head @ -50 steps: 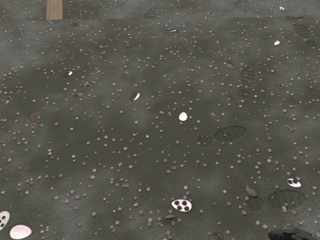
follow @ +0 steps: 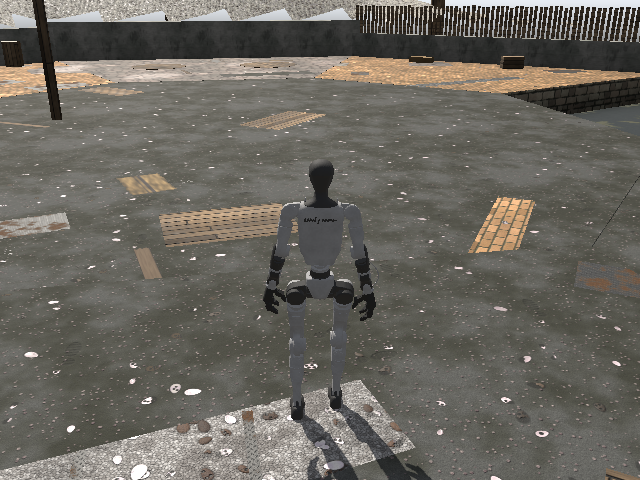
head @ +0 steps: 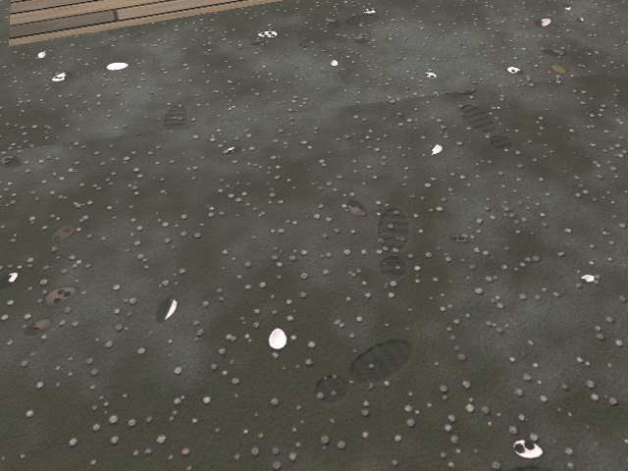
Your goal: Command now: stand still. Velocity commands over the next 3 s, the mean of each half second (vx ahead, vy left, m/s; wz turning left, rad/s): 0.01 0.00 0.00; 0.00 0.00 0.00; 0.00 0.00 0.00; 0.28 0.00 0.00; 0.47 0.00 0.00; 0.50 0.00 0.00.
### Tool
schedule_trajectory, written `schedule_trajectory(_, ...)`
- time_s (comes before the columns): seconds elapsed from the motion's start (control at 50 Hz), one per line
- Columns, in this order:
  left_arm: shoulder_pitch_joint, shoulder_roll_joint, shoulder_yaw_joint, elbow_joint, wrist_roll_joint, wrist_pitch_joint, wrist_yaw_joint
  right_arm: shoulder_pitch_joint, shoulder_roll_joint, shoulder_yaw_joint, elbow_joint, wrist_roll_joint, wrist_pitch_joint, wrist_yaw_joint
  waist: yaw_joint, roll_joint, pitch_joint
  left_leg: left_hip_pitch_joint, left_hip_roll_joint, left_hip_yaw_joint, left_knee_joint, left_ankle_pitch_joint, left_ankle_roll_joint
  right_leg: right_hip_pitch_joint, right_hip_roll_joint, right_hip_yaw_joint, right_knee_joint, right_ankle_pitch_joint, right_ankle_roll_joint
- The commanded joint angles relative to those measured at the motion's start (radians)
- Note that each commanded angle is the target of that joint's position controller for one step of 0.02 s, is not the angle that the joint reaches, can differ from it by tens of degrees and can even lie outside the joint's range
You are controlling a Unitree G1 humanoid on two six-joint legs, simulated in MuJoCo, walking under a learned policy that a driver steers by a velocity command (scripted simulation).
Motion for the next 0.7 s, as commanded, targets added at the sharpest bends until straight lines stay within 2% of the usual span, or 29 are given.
schedule_trajectory(0.02, 0.025, 0.091, 0.014, -0.006, 0.001, -0.005, 0.003, 0.073, -0.070, -0.008, 0.008, 0.000, -0.003, -0.004, -0.004, -0.010, 0.013, -0.079, 0.079, -0.074, -0.065, 0.099, 0.035, 0.045, -0.140, 0.155, -0.079, 0.140, -0.020)
schedule_trajectory(0.3, 0.080, 0.051, 0.006, 0.069, 0.001, 0.003, 0.003, 0.108, -0.031, 0.004, 0.053, -0.001, -0.013, -0.007, 0.007, -0.005, 0.047, -0.129, 0.084, -0.086, -0.082, 0.060, 0.045, 0.032, -0.130, 0.147, -0.096, 0.037, -0.006)
schedule_trajectory(0.7, 0.124, 0.005, 0.000, 0.108, 0.002, 0.002, 0.004, 0.163, 0.010, 0.005, 0.069, -0.001, -0.024, -0.010, 0.010, -0.003, 0.059, -0.151, 0.084, -0.098, -0.094, 0.064, 0.053, 0.026, -0.130, 0.133, -0.076, 0.050, 0.006)
Next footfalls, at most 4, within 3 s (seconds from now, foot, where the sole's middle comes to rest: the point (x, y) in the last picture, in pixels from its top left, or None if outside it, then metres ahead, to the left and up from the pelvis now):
1.86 right None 0.19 -0.10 -0.78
2.38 left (302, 463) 0.54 0.07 -0.78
2.94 right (370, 335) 0.85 -0.10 -0.78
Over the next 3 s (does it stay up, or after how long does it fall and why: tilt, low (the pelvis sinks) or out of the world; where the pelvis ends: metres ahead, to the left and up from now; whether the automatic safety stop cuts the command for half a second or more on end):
stays up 0.72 -0.03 -0.02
